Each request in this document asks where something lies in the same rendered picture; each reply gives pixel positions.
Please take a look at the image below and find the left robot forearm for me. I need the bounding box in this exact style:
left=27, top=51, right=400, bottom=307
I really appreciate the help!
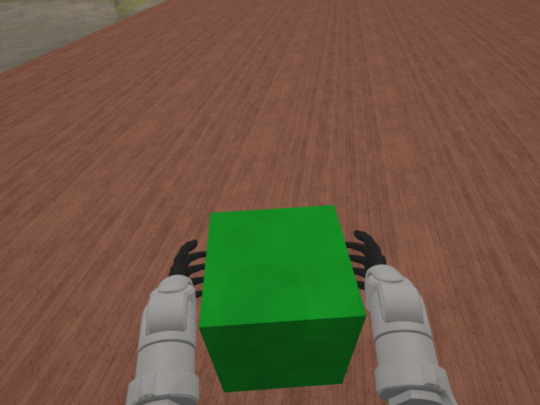
left=126, top=275, right=199, bottom=405

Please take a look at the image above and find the right robot forearm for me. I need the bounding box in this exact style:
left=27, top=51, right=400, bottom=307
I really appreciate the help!
left=364, top=264, right=457, bottom=405

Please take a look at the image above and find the carton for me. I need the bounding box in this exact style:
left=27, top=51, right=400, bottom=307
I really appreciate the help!
left=199, top=205, right=366, bottom=392

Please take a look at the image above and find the left robot hand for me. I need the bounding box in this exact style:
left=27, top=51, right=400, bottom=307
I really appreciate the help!
left=168, top=240, right=207, bottom=298

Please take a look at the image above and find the right robot hand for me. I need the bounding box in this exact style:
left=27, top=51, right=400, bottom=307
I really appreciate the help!
left=345, top=230, right=386, bottom=290

